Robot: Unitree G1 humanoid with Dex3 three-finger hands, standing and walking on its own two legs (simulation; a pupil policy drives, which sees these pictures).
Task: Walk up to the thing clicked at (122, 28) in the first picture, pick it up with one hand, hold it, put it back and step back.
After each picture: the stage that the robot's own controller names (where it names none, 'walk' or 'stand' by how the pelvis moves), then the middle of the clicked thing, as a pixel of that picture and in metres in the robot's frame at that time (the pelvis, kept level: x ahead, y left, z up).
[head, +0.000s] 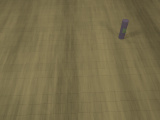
stand; (123, 29) +1.47 -0.47 -0.65
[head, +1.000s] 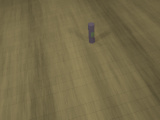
walk; (91, 33) +1.41 +0.00 -0.62
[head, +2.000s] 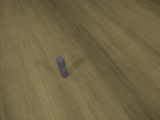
walk; (62, 67) +0.88 +0.27 -0.64
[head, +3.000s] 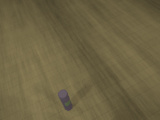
walk; (65, 100) +0.56 +0.24 -0.65
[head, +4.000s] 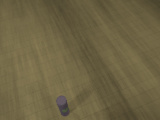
stand; (63, 106) +0.45 +0.18 -0.63
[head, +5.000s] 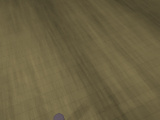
stand; out of the picture +0.40 +0.18 -0.65
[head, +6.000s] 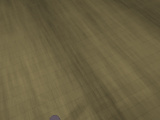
stand; out of the picture +0.37 +0.20 -0.64
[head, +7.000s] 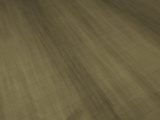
stand; out of the picture +0.36 +0.21 -0.66
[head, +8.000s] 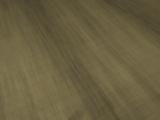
stand; out of the picture +0.34 +0.21 -0.66
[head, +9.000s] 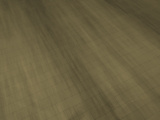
stand; out of the picture +0.34 +0.21 -0.66
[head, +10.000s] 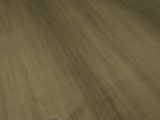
go down; out of the picture +0.35 +0.20 -0.66
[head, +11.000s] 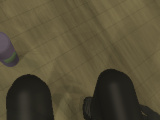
go down; (5, 52) +0.42 +0.25 -0.23
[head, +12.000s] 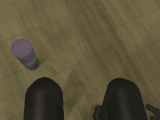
close in; (27, 57) +0.42 +0.24 -0.26
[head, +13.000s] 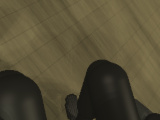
close in; out of the picture +0.41 +0.28 -0.16
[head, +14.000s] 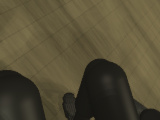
close; out of the picture +0.40 +0.29 -0.16
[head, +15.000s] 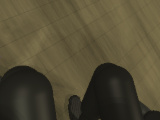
lift; out of the picture +0.33 +0.26 -0.15
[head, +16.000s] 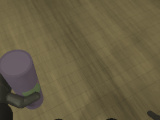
lift; (26, 85) +0.31 +0.18 +0.04
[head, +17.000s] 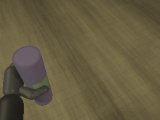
hold; (36, 80) +0.33 +0.16 +0.05
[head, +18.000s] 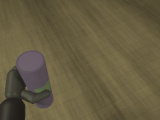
hold; (38, 84) +0.32 +0.16 +0.05
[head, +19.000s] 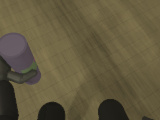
crouch; (24, 64) +0.39 +0.19 -0.04
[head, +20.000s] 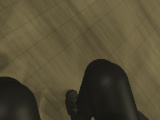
lower; out of the picture +0.41 +0.27 -0.17
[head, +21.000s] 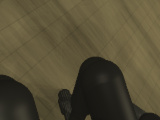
lower; out of the picture +0.42 +0.30 -0.16
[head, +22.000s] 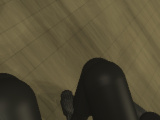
lower; out of the picture +0.40 +0.30 -0.16
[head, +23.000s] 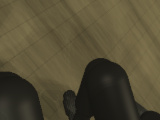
lower; out of the picture +0.39 +0.29 -0.16
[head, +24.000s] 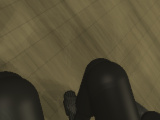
rest; out of the picture +0.39 +0.29 -0.16
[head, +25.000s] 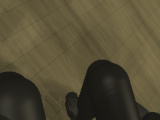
withdraw; out of the picture +0.39 +0.27 -0.16
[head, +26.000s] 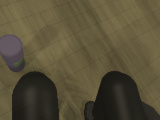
stand; (13, 56) +0.40 +0.24 -0.21
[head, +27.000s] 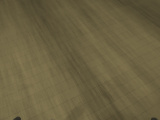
stand; out of the picture +0.34 +0.18 -0.58
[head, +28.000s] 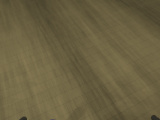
stand; out of the picture +0.35 +0.20 -0.60
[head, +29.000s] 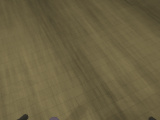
stand; out of the picture +0.35 +0.19 -0.60
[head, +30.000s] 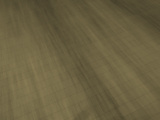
walk; out of the picture +0.37 +0.19 -0.65
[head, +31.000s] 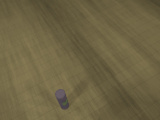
walk; (62, 100) +0.49 +0.21 -0.63
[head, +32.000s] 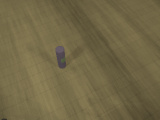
walk; (61, 58) +0.80 +0.17 -0.62
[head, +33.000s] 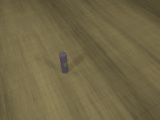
stand; (64, 63) +0.99 +0.21 -0.64
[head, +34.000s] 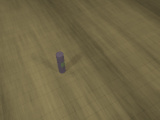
stand; (61, 63) +0.96 +0.21 -0.66
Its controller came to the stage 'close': yes
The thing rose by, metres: 0.69
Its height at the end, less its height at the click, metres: +0.00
